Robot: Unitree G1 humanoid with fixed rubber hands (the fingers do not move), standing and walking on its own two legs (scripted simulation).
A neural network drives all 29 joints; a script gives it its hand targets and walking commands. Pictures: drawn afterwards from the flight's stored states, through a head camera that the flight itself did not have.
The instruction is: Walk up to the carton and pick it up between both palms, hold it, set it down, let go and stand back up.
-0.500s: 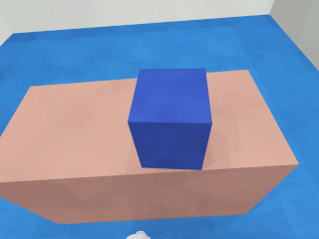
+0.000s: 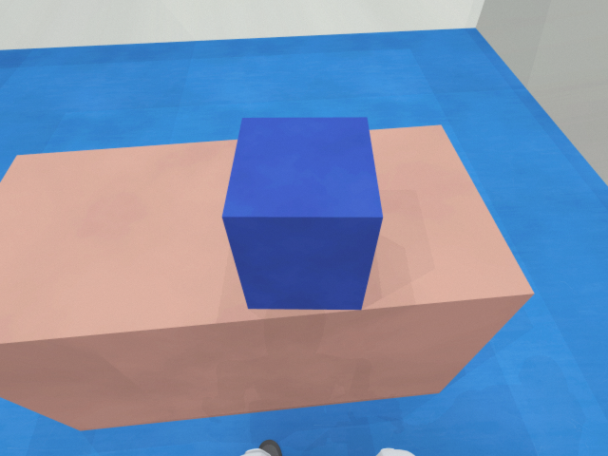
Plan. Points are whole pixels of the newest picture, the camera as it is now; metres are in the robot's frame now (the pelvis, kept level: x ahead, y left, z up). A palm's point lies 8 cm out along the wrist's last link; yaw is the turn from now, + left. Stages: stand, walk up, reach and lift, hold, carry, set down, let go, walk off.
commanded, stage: walk up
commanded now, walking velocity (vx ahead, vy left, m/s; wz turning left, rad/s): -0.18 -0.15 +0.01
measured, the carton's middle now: (304, 218) +0.49 +0.02 +0.00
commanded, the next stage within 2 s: none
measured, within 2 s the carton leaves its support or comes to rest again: neither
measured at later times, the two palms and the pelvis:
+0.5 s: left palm out of the picture -0.07 +0.17 -0.09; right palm out of the picture -0.07 -0.33 -0.14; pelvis -0.06 -0.07 +0.02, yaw +2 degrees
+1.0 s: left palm out of the picture +0.04 +0.28 -0.13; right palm out of the picture -0.07 -0.16 -0.11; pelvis +0.01 +0.04 +0.02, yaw +2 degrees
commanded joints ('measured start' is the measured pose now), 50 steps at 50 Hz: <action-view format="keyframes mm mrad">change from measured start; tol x32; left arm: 1 245 58 4 -10 -16 4 -14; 50 90 -86 -39 106 -8 -99 13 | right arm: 1 -66 -220 -56 -87 -16 2 -3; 50 345 32 81 115 29 -136 16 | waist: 1 65 245 -150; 7 46 -446 -27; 32 61 -202 10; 38 -81 341 69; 50 34 161 36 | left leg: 1 -6 248 -287 -338 -437 73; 13 -150 -181 -109 784 -242 -33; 23 -197 -47 -92 500 -296 -122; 34 509 -122 42 -101 -195 -41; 39 354 317 -530 -442 -752 68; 50 384 85 -40 -123 1043 -41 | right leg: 1 220 -17 -17 -230 2 -33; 8 -117 -329 443 -994 -605 -162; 19 438 -298 294 -807 -121 -72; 32 146 -268 154 -798 -32 -203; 37 -269 -7 -145 -179 -138 -70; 50 -27 10 -145 -168 239 -66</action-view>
